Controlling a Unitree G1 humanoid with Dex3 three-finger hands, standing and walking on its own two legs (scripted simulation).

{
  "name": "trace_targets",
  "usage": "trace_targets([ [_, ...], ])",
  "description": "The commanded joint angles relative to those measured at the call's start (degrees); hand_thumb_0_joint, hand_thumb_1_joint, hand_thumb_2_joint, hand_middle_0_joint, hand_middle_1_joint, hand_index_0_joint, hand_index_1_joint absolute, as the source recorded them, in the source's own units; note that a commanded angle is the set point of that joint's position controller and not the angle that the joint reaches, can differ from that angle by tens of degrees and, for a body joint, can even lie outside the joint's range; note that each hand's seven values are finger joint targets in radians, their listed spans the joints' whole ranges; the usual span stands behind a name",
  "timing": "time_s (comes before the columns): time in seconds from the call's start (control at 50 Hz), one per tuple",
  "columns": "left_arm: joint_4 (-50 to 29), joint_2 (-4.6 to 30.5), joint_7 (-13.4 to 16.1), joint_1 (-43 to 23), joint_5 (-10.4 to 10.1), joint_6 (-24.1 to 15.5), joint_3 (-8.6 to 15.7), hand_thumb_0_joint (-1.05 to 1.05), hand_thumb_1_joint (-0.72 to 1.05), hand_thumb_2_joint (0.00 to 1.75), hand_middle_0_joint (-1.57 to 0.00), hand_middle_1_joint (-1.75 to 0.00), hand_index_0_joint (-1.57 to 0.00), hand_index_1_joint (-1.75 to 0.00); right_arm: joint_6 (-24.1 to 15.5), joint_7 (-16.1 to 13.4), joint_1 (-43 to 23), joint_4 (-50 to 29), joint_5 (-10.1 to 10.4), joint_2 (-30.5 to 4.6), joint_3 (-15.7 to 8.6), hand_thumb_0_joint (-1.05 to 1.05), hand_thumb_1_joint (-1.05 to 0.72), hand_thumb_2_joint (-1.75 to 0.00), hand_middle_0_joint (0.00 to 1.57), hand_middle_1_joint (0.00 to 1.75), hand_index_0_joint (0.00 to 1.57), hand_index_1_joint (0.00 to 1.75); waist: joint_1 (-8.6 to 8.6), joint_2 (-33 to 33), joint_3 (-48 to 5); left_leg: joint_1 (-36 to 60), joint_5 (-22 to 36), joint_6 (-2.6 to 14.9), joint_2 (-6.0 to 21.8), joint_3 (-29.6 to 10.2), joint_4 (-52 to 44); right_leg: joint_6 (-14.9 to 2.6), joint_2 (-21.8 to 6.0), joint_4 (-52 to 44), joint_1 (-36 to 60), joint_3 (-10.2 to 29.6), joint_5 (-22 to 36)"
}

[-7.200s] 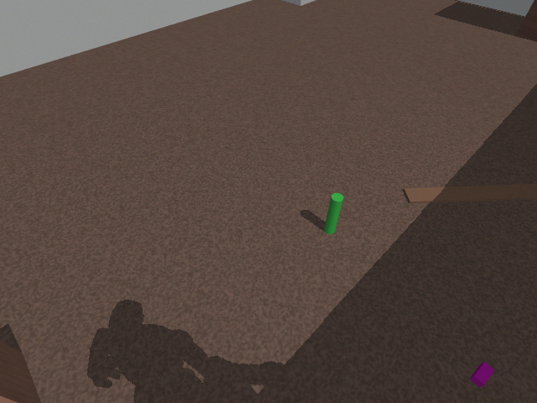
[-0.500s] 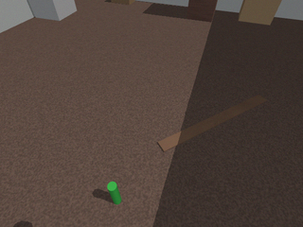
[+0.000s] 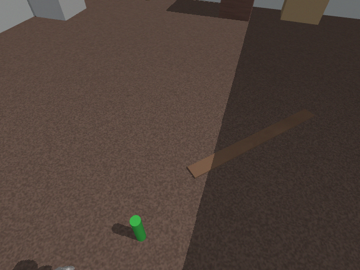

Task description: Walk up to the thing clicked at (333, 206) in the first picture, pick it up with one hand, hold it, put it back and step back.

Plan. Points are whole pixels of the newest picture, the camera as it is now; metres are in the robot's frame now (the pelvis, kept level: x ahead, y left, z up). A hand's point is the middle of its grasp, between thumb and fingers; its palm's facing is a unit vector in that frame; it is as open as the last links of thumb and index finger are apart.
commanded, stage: stand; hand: left
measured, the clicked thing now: (138, 229) +0.43 +0.22 -0.66
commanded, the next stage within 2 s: go down in 1.80 s
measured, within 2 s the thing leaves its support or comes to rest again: neither
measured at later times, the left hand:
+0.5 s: hand out of the picture +0.05 +0.27 -0.16, palm faces -0.01 -0.94 -0.33, open 7.4 cm
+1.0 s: hand out of the picture +0.07 +0.26 -0.16, palm faces -0.02 -0.94 -0.34, open 7.4 cm
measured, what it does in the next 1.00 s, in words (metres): stands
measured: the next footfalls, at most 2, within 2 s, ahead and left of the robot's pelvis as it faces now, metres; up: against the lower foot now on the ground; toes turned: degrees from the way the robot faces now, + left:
none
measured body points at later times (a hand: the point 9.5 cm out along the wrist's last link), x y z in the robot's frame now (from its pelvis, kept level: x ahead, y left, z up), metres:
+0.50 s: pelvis +0.00 +0.01 +0.00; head +0.01 +0.02 +0.45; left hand +0.06 +0.31 -0.14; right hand +0.08 -0.29 -0.13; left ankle +0.03 +0.13 -0.75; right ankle -0.02 -0.12 -0.75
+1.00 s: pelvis +0.00 +0.01 +0.00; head +0.01 +0.01 +0.45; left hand +0.07 +0.31 -0.13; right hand +0.08 -0.29 -0.13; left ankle +0.03 +0.13 -0.75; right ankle -0.02 -0.12 -0.75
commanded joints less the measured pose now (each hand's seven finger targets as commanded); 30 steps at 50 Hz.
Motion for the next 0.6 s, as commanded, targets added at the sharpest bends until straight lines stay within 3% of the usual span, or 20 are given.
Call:
trace_targets([
  [0.0,-2.3,11.8,0.7,-2.2,0.0,-1.1,2.1,0.0,0.9,0.9,-0.2,-0.3,-0.2,-0.3,-1.1,-0.5,-3.0,-2.3,0.1,-12.9,-3.1,0.0,-0.9,-0.9,0.2,0.3,0.2,0.3,-0.07,0.2,-5.6,3.2,8.8,2.33,6.8,-5.3,-3.1,-0.96,-7.4,-4.4,-1.4,5.3,8.3],
  [0.12,-1.7,12.2,0.8,-2.1,-0.1,-1.2,2.1,0.0,0.9,0.9,-0.2,-0.3,-0.2,-0.3,-1.2,-0.5,-3.3,-1.6,-0.1,-12.6,-3.2,0.0,-0.9,-0.9,0.2,0.3,0.2,0.3,-0.11,0.0,-6.0,3.1,8.9,2.31,6.9,-5.3,-4.3,-0.78,-7.4,-4.4,-1.2,5.0,7.4],
  [0.2,-1.1,12.1,0.8,-1.1,0.1,-1.0,2.0,0.0,0.9,0.9,-0.2,-0.3,-0.2,-0.3,-0.8,-0.4,-3.3,-1.1,-0.1,-12.7,-3.4,0.0,-0.9,-0.9,0.2,0.3,0.2,0.3,-0.18,0.1,-4.3,2.0,2.2,2.35,6.5,-5.6,-5.5,-0.67,-7.2,-5.0,-3.1,5.0,3.2],
  [0.28,-0.9,11.9,0.8,-0.1,0.1,-1.1,1.8,0.0,0.9,0.9,-0.2,-0.3,-0.2,-0.3,-0.7,-0.2,-3.3,-0.9,-0.1,-12.8,-3.5,0.0,-0.9,-0.9,0.2,0.3,0.2,0.3,0.05,0.5,-4.3,1.4,1.3,2.49,6.2,-5.9,-5.7,-0.7,-7.3,-5.0,-3.1,4.8,2.2],
  [0.36,-0.9,12.1,0.8,0.4,0.1,-1.2,1.7,0.0,0.9,0.9,-0.2,-0.3,-0.2,-0.3,-0.8,-0.2,-2.8,-0.7,0.0,-12.6,-3.5,0.0,-0.9,-0.9,0.2,0.3,0.2,0.3,-0.31,0.1,-4.8,2.8,4.5,2.49,6.3,-5.9,-4.9,-0.83,-7.5,-5.0,-3.7,5.1,4.0],
  [0.44,-0.9,12.0,0.9,0.9,0.2,-0.9,1.8,0.0,0.9,0.9,-0.2,-0.3,-0.2,-0.3,-0.6,-0.3,-2.3,-0.5,0.0,-12.7,-3.4,0.0,-0.9,-0.9,0.2,0.3,0.2,0.3,-0.3,0.8,-4.6,1.2,2.5,2.62,6.2,-6.1,-5.8,-0.86,-7.4,-4.2,-2.8,4.7,3.9],
  [0.58,-1.2,11.8,1.0,1.6,0.2,-1.0,1.6,0.0,0.9,0.9,-0.2,-0.3,-0.2,-0.3,-0.7,-0.3,-2.3,-0.5,0.1,-13.0,-3.4,0.0,-0.9,-0.9,0.2,0.3,0.2,0.3,-0.09,0.1,-5.1,2.6,7.6,2.7,6.2,-5.6,-4.2,-0.92,-7.9,-4.2,-2.6,4.8,6.5],
])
